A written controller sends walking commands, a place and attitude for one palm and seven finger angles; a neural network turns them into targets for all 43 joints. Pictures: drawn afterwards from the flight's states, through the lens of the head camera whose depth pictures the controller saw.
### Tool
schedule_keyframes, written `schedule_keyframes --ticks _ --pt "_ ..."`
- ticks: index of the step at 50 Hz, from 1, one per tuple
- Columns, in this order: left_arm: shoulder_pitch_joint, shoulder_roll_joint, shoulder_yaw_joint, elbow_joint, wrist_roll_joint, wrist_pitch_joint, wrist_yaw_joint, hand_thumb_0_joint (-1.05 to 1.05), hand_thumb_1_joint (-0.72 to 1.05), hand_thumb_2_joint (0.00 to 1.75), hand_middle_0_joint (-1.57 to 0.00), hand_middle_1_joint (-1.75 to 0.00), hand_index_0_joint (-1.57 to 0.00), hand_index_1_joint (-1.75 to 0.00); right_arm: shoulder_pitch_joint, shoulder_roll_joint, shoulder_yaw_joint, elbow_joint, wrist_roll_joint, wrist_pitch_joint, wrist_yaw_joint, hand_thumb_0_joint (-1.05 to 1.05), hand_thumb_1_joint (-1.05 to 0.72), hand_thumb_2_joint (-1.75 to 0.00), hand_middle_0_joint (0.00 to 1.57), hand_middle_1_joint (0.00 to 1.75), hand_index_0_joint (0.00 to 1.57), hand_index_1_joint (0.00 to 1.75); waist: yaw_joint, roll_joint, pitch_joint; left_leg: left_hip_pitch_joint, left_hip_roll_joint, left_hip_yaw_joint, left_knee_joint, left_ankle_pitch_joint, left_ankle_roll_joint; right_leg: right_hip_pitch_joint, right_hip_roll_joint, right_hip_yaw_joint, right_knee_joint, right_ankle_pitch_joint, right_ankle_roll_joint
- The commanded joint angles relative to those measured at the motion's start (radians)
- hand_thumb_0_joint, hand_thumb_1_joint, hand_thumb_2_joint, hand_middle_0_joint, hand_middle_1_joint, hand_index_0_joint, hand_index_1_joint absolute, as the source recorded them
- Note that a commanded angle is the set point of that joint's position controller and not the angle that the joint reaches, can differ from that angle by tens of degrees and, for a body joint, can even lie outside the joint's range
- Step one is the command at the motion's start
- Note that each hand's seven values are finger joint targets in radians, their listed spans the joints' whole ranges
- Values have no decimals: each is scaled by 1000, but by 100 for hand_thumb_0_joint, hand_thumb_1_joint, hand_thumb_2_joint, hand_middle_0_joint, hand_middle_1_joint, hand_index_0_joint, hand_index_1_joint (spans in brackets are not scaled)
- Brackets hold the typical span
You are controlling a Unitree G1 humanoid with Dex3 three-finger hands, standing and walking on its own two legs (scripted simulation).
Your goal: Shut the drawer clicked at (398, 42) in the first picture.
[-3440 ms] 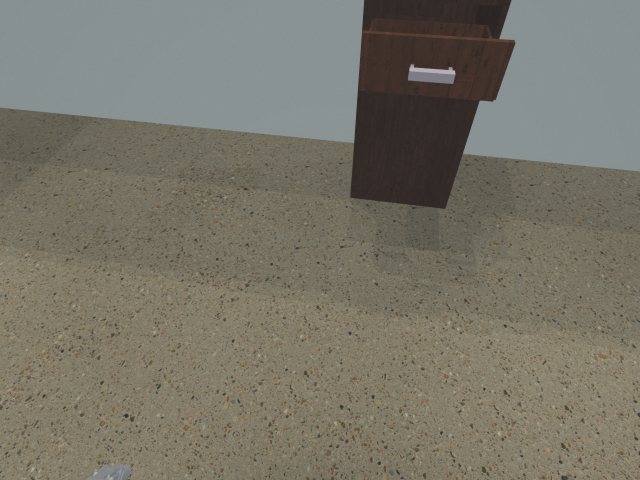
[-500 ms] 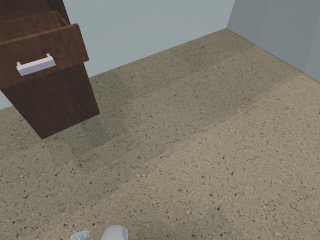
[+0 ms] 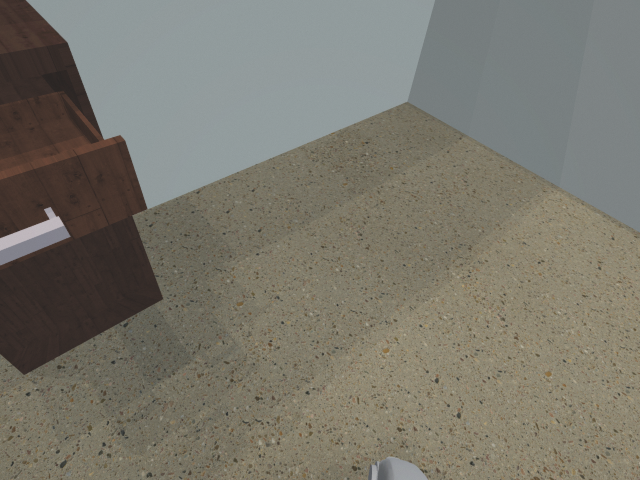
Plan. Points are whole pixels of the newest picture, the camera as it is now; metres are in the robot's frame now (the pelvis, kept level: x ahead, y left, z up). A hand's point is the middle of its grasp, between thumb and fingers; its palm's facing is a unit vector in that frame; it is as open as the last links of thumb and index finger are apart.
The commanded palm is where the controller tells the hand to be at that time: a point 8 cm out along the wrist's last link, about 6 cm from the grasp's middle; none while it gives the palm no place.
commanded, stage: walk to a spot facing it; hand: left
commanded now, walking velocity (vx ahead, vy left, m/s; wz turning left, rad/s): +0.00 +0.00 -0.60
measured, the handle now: (17, 235) +0.42 +0.51 +0.00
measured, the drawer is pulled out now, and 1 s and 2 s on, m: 0.29 0.29 0.29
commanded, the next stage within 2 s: turn to face it in 0.08 s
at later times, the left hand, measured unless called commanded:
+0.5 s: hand (271, 392) +0.28 +0.09 -0.17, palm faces -0.08 -0.98 -0.17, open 7.4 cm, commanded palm none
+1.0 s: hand (173, 476) +0.15 +0.21 -0.17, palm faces +0.28 -0.92 -0.29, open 7.4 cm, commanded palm none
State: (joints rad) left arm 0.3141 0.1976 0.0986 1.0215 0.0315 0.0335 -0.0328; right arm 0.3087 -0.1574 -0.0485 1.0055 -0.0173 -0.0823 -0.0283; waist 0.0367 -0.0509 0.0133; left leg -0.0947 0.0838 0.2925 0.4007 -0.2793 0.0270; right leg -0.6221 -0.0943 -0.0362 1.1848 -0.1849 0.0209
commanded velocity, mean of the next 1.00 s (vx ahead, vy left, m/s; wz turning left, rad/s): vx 0.00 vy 0.00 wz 0.42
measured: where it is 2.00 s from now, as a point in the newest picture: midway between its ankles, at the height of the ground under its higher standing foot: outside the picture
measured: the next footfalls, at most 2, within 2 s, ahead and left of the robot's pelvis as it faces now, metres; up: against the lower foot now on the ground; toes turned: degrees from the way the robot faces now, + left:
right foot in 0.26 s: +0.23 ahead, -0.15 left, +0.00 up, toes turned -16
left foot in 0.68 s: +0.19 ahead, +0.08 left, +0.00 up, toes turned +14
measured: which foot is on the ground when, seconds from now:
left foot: down 0.00-0.26, up 0.28-0.66, down 0.68-1.00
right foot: up 0.00-0.24, down 0.26-0.68, up 0.70-1.00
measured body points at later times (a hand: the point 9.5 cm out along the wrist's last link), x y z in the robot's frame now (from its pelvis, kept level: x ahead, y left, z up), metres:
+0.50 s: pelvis +0.13 -0.05 -0.02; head +0.14 -0.06 +0.43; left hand +0.29 +0.15 -0.15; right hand +0.11 -0.27 -0.18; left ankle +0.12 +0.08 -0.68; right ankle +0.19 -0.14 -0.75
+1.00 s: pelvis +0.14 -0.03 -0.01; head +0.17 -0.01 +0.44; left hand +0.14 +0.26 -0.15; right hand +0.25 -0.27 -0.14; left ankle +0.16 +0.07 -0.75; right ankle +0.16 -0.19 -0.69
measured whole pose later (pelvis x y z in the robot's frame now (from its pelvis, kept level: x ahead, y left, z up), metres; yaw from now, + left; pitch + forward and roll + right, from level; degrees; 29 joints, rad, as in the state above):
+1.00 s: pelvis +0.14 -0.03 -0.01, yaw +13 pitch +1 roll -1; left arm 0.20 0.27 0.10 0.96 0.01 0.07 0.02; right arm 0.23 -0.20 -0.06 0.94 -0.02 0.02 0.00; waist -0.01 0.00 0.05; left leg -0.30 0.00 0.02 0.48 -0.19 0.04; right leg -0.44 -0.07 -0.02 0.96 -0.42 0.10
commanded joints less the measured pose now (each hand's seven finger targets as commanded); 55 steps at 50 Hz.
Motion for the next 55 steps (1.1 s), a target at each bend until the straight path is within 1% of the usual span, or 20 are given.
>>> schedule_keyframes --ticks 1,6,8,10,11,12,13,14,15,17,19,27,32,33,34,36,38,40,49,55 --pt "-86 3 -5 -87 2 -14 -11 0 90 90 -20 -30 -20 -30 87 -118 -15 -11 0 -7 -4 0 -90 -90 20 30 20 30 -37 188 93 54 254 -67 -166 460 56 -128 -27 -40 -126 49 20" --pt "-214 -4 -14 -128 -6 -19 -10 0 90 90 -20 -30 -20 -30 118 -137 -29 10 -10 18 -3 0 -90 -90 20 30 20 30 -78 222 113 85 273 15 -75 608 63 -14 14 -104 -394 6 -6" --pt "-199 12 -12 -130 -5 -24 -6 0 90 90 -20 -30 -20 -30 105 -156 -41 8 -10 28 -3 0 -90 -90 20 30 20 30 -63 231 92 114 291 25 6 719 57 49 46 -126 -447 -25 -31" --pt "-97 32 -16 -101 3 -43 4 0 90 90 -20 -30 -20 -30 105 -171 -41 10 -5 31 -2 0 -90 -90 20 30 20 30 -17 219 -8 111 275 23 185 840 36 258 92 -148 -554 1 -58" --pt "30 66 -9 -62 6 -60 14 0 90 90 -20 -30 -20 -30 96 -168 -36 11 2 31 3 0 -90 -90 20 30 20 30 47 170 -94 39 237 27 363 760 1 471 87 -142 -667 143 -62" --pt "131 174 9 -29 10 -78 31 0 90 90 -20 -30 -20 -30 142 -108 -23 9 20 33 13 0 -90 -90 20 30 20 30 74 -47 -238 -223 144 6 619 290 -42 789 -133 86 -643 554 -125" --pt "176 230 10 -9 -11 -85 41 0 90 90 -20 -30 -20 -30 170 -52 -12 -2 25 39 5 0 -90 -90 20 30 20 30 56 -139 -328 -382 7 -107 897 -360 -71 882 -360 330 -631 1065 -247" --pt "136 220 -3 -19 -22 -82 50 0 90 90 -20 -30 -20 -30 117 -48 -8 -12 24 49 -5 0 -90 -90 20 30 20 30 51 -18 -283 -371 26 -262 918 -344 -54 755 -358 242 -683 1044 -266" --pt "51 210 -7 -36 -19 -83 55 0 90 90 -20 -30 -20 -30 150 -37 -3 1 19 60 -2 0 -90 -90 20 30 20 30 10 -139 -274 -379 37 -295 928 -298 -61 687 -354 276 -744 791 -253" --pt "-109 123 -38 -67 -19 -74 64 0 90 90 -20 -30 -20 -30 140 -47 -4 40 4 90 -2 0 -90 -90 20 30 20 30 -45 -32 -94 -316 66 -296 870 -199 -63 404 -289 140 -849 457 -187" --pt "-198 103 -40 -86 -11 -65 70 0 90 90 -20 -30 -20 -30 176 -28 1 53 3 111 5 0 -90 -90 20 30 20 30 -90 -39 -43 -274 65 -274 764 -172 -69 275 -261 23 -885 271 -163" --pt "-170 130 -15 -115 -4 -31 73 0 90 90 -20 -30 -20 -30 21 -41 -14 -44 -1 125 34 0 -90 -90 20 30 20 30 -39 -81 18 -325 39 -188 539 -174 -70 303 -284 -49 -915 -69 -151" --pt "-156 130 -2 -137 -16 -14 67 0 90 90 -20 -30 -20 -30 68 -84 -29 -68 -6 111 41 0 -90 -90 20 30 20 30 -76 21 -20 -141 17 -172 155 4 -53 249 -241 -150 -675 -123 -64" --pt "-147 84 -5 -160 -20 -5 63 0 90 90 -20 -30 -20 -30 94 -160 -46 -80 -11 104 41 0 -90 -90 20 30 20 30 -89 278 -8 -108 165 -437 -21 40 12 120 -138 -189 -470 -264 -1" --pt "-206 42 -14 -214 -21 -1 55 0 90 90 -20 -30 -20 -30 123 -253 -65 -99 -21 99 32 0 -90 -90 20 30 20 30 -126 446 34 -143 369 -738 -168 171 142 -17 -14 -166 -223 -458 55" --pt "-253 54 -3 -210 -7 -2 50 0 90 90 -20 -30 -20 -30 63 -253 -65 -93 -16 89 12 0 -90 -90 20 30 20 30 -103 293 -5 -153 310 -698 -152 124 151 -52 -12 6 9 -327 38" --pt "-170 73 3 -165 -9 -10 39 0 90 90 -20 -30 -20 -30 -55 -203 -47 -125 -9 75 8 0 -90 -90 20 30 20 30 -48 209 -48 -101 216 -524 -101 217 109 -27 -23 17 15 -189 51" --pt "-141 88 2 -143 -13 -7 41 0 90 90 -20 -30 -20 -30 -51 -209 -46 -125 -5 70 6 0 -90 -90 20 30 20 30 -51 176 -80 -49 175 -469 -80 344 106 9 -13 22 -19 -162 64" --pt "-174 103 -8 -170 -24 -2 52 0 90 90 -20 -30 -20 -30 -44 -262 -70 -115 -6 96 18 0 -90 -90 20 30 20 30 -88 203 -65 -12 169 -572 -59 350 149 112 29 23 -292 -262 77" --pt "-26 129 -8 -157 -29 -21 61 0 90 90 -20 -30 -20 -30 -153 -269 -80 -161 1 114 31 0 -90 -90 20 30 20 30 -14 195 -87 -231 76 -594 46 261 77 463 62 -6 -736 -77 46"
